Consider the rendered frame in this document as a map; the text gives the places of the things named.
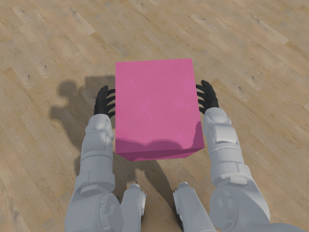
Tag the right robot hand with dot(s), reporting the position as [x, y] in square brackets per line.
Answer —
[209, 97]

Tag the robot left thigh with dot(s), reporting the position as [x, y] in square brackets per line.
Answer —
[132, 207]

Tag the left robot hand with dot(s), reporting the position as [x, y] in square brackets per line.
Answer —
[101, 106]

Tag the robot thigh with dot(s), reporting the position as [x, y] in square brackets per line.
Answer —
[132, 207]
[189, 207]

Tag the robot right thigh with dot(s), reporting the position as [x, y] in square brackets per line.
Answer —
[189, 207]

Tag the robot right upper arm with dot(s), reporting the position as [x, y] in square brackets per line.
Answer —
[234, 209]

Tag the robot left upper arm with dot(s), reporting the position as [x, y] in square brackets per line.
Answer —
[98, 213]

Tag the robot left forearm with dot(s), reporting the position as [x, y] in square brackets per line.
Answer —
[96, 161]

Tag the carton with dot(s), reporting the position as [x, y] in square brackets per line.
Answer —
[157, 115]

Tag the robot right forearm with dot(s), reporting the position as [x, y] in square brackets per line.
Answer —
[227, 164]

